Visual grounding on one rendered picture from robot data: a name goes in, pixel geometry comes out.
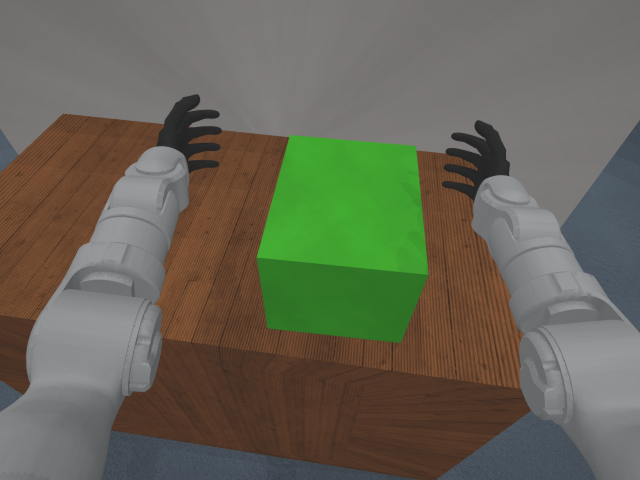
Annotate robot right upper arm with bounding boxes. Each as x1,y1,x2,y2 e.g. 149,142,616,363
519,319,640,480

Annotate robot left upper arm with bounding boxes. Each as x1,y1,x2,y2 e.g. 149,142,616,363
0,289,162,480

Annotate right robot forearm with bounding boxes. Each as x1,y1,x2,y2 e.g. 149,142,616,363
471,175,640,335

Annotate robot right hand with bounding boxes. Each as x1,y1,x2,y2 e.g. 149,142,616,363
442,120,510,202

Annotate carton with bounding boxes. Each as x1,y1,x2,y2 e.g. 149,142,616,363
257,135,429,343

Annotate left robot forearm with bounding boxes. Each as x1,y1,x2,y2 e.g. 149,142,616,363
26,146,189,382

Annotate pedestal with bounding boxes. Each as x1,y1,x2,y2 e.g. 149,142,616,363
0,114,531,480

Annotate robot left hand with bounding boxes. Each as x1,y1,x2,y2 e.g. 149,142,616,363
156,94,222,173

